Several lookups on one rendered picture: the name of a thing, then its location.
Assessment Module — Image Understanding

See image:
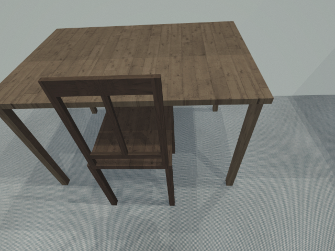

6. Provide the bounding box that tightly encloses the table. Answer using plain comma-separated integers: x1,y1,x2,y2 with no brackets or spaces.
0,21,274,186

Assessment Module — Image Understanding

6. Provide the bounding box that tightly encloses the chair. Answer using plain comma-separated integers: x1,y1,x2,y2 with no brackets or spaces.
38,74,175,206

